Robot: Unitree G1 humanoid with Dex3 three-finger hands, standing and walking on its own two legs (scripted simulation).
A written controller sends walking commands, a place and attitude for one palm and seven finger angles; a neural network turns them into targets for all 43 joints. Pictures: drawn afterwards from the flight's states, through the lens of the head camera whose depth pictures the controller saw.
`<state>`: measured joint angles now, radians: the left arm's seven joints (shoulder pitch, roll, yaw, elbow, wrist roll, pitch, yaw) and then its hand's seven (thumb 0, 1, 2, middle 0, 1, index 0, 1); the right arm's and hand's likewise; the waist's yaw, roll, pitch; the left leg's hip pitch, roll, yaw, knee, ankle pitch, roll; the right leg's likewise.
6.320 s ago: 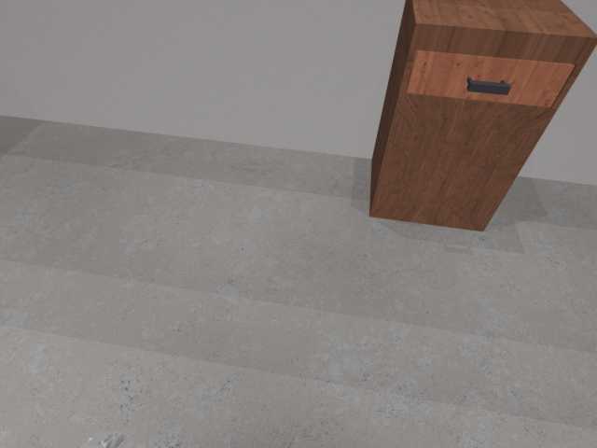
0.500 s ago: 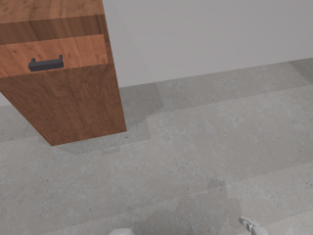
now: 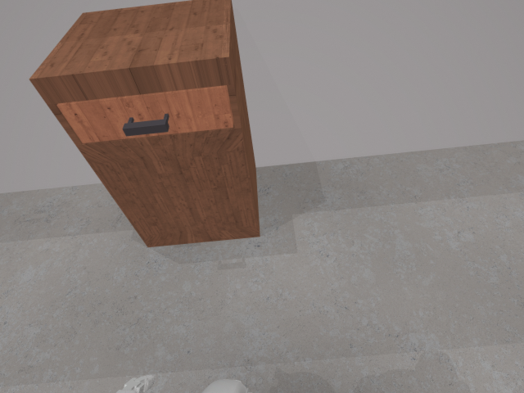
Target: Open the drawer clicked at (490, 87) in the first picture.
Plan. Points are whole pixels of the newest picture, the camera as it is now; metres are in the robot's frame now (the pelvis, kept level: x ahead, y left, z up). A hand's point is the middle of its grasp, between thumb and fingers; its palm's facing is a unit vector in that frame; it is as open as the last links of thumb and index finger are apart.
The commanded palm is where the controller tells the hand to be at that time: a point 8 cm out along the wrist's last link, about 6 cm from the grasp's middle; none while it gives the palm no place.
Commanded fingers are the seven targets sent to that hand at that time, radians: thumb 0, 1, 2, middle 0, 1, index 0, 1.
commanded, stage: turn to face it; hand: left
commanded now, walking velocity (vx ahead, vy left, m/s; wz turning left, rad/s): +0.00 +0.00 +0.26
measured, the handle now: (147, 123) +0.81 +0.37 -0.06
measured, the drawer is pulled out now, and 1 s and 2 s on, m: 0.00 0.00 0.00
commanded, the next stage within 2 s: take the last steps up to it in 0.02 s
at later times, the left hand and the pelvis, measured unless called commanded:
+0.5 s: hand out of the picture -0.07 +0.25 -0.18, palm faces +0.21 -0.96 -0.20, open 7.4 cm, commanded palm none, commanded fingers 0.00 0.90 0.90 -0.20 -0.30 -0.20 -0.30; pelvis +0.00 +0.06 +0.00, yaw +7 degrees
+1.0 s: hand (166, 328) +0.26 +0.23 -0.16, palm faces +0.11 -0.97 -0.19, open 7.4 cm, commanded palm none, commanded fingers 0.00 0.90 0.90 -0.20 -0.30 -0.20 -0.30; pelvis +0.16 +0.04 -0.02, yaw +8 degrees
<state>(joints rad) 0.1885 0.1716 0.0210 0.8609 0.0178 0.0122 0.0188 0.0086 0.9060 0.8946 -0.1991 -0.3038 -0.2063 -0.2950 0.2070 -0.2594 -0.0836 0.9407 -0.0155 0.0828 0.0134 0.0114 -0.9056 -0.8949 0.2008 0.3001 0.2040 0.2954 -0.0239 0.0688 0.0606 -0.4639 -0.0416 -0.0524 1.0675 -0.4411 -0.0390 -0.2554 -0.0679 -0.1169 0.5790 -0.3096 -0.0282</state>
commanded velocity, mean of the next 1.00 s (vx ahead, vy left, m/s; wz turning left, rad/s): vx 0.27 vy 0.04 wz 0.06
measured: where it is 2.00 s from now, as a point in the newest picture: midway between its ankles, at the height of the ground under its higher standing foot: (267, 368)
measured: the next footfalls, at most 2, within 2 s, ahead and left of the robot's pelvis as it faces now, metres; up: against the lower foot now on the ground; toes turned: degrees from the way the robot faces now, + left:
left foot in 0.38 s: +0.00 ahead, +0.15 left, +0.00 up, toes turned +13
right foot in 0.94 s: +0.29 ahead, -0.03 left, +0.00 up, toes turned -1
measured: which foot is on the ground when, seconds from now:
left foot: up 0.00-0.36, down 0.38-0.96, up 0.98-1.00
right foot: down 0.00-0.38, up 0.40-0.92, down 0.94-1.00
